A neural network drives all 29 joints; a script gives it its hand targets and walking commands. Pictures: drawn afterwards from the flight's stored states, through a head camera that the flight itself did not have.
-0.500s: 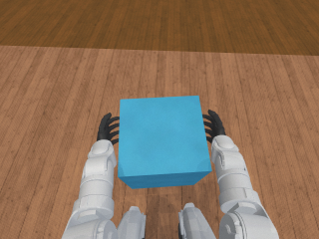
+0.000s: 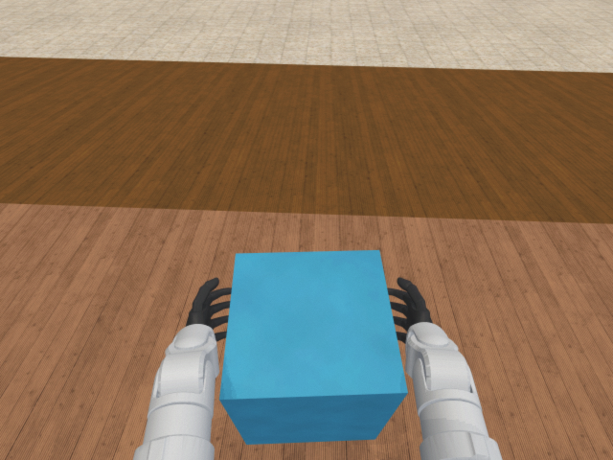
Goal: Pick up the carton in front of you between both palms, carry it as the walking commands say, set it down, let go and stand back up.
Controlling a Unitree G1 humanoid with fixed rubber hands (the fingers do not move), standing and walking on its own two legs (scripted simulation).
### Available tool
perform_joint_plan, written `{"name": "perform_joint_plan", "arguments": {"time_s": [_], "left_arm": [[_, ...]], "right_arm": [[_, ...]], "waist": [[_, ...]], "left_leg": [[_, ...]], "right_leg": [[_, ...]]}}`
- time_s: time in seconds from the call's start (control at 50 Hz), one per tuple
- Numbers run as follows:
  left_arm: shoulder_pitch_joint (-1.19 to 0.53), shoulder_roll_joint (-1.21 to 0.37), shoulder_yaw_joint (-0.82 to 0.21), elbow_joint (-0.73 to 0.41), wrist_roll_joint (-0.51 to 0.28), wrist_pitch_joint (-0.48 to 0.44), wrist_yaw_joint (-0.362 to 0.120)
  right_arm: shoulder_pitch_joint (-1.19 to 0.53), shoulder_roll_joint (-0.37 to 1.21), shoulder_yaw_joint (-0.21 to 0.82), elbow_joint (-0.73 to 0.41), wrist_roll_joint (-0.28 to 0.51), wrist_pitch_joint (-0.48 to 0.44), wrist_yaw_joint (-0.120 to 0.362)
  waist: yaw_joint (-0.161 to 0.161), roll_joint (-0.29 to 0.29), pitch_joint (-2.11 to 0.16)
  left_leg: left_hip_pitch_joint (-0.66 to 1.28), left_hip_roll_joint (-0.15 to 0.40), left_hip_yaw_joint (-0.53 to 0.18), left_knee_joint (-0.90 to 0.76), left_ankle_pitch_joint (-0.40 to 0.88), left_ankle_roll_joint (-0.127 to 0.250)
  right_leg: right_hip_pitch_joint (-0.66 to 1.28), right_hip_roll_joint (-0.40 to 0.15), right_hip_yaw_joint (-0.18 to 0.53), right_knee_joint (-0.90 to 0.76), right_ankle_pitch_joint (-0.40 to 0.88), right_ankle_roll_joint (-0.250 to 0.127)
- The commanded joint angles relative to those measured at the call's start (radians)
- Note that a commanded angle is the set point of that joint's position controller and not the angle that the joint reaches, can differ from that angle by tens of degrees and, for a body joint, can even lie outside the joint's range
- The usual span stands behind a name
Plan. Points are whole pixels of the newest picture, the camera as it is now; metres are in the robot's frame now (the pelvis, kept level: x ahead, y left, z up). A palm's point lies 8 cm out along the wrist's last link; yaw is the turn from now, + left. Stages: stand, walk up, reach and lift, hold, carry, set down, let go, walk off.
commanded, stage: reach and lift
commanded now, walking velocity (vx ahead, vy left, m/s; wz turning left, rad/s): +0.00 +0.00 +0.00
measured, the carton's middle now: (309, 352) +0.30 +0.00 -0.06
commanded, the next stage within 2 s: hold in 1.04 s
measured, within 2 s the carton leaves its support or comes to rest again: neither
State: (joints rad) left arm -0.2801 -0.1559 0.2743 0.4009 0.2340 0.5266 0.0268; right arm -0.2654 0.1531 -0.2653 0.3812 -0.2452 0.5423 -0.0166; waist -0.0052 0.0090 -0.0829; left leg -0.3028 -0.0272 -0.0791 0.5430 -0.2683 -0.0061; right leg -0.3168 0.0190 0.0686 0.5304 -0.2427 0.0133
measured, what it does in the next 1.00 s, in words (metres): stands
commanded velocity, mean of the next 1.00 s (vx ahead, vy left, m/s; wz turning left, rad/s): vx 0.00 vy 0.00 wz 0.00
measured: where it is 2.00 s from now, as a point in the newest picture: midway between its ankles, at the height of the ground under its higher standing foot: outside the picture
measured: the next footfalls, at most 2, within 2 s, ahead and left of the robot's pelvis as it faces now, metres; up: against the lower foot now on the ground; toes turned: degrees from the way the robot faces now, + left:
none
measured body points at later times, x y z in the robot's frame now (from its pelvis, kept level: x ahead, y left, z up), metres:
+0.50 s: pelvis -0.01 +0.00 +0.01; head -0.03 -0.01 +0.46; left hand +0.31 +0.15 +0.03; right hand +0.30 -0.16 +0.03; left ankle +0.01 +0.12 -0.73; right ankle +0.02 -0.13 -0.73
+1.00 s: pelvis +0.01 +0.00 +0.01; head -0.03 +0.00 +0.46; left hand +0.31 +0.15 +0.04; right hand +0.30 -0.15 +0.04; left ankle +0.01 +0.12 -0.73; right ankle +0.02 -0.13 -0.73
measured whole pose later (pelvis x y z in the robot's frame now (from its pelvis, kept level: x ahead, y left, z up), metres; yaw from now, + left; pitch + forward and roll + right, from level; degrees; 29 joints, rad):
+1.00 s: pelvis +0.01 +0.00 +0.01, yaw +0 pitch -6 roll +0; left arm -0.27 -0.15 0.24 0.29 0.28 0.68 0.00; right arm -0.25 0.15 -0.22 0.28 -0.28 0.69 0.00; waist 0.00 0.00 0.02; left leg -0.06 -0.02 -0.08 0.37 -0.21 -0.01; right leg -0.08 0.02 0.07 0.37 -0.19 0.01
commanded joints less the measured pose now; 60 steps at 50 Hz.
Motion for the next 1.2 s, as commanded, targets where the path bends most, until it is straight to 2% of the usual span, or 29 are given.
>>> {"name": "perform_joint_plan", "arguments": {"time_s": [0.0, 0.1, 0.14, 0.3, 0.74, 1.0, 1.12, 1.18], "left_arm": [[-0.442, -0.988, -0.555, 0.033, -0.174, 0.039, -0.259], [-0.496, -0.968, -0.465, 0.079, -0.132, 0.062, -0.274], [-0.543, -0.983, -0.465, 0.075, -0.133, 0.056, -0.281], [-0.606, -0.990, -0.487, 0.048, -0.140, 0.050, -0.288], [-0.437, -0.934, -0.541, -0.093, -0.175, 0.098, -0.277], [-0.436, -0.935, -0.554, -0.134, -0.187, 0.130, -0.270], [-0.408, -0.934, -0.621, -0.229, -0.229, 0.171, -0.259], [-0.383, -0.892, -0.585, -0.217, -0.208, 0.202, -0.253]], "right_arm": [[-0.484, 0.948, 0.557, -0.002, 0.188, 0.023, 0.255], [-0.535, 0.930, 0.466, 0.053, 0.149, 0.046, 0.270], [-0.584, 0.943, 0.468, 0.044, 0.151, 0.039, 0.277], [-0.646, 0.967, 0.499, 0.016, 0.161, 0.035, 0.277], [-0.463, 0.941, 0.550, -0.116, 0.198, 0.087, 0.255], [-0.466, 0.918, 0.557, -0.157, 0.205, 0.116, 0.256], [-0.448, 0.918, 0.634, -0.256, 0.250, 0.155, 0.249], [-0.420, 0.880, 0.598, -0.238, 0.230, 0.186, 0.242]], "waist": [[-0.003, 0.001, -0.173], [0.001, 0.005, -0.071], [0.001, 0.006, -0.089], [0.003, -0.006, -0.166], [0.005, -0.011, -0.174], [0.002, -0.001, -0.141], [0.008, -0.004, -0.186], [0.009, -0.004, -0.104]], "left_leg": [[0.109, -0.060, -0.010, -0.136, 0.186, 0.001], [0.085, -0.053, 0.003, -0.169, 0.042, 0.011], [0.090, -0.051, 0.003, -0.166, 0.023, 0.013], [0.131, -0.056, 0.009, -0.159, 0.056, 0.012], [0.238, -0.069, 0.004, -0.201, 0.286, 0.001], [0.255, -0.066, -0.002, -0.216, 0.270, -0.005], [0.303, -0.064, -0.009, -0.227, 0.344, -0.005], [0.278, -0.061, -0.002, -0.247, 0.265, -0.003]], "right_leg": [[0.189, 0.075, 0.002, -0.106, 0.175, -0.019], [0.181, 0.069, -0.010, -0.132, 0.045, -0.028], [0.188, 0.068, -0.012, -0.128, 0.028, -0.029], [0.233, 0.066, -0.010, -0.130, 0.058, -0.020], [0.335, 0.073, 0.006, -0.180, 0.297, -0.001], [0.329, 0.078, 0.002, -0.190, 0.253, -0.006], [0.369, 0.079, 0.006, -0.202, 0.319, -0.002], [0.350, 0.076, 0.004, -0.221, 0.246, -0.007]]}}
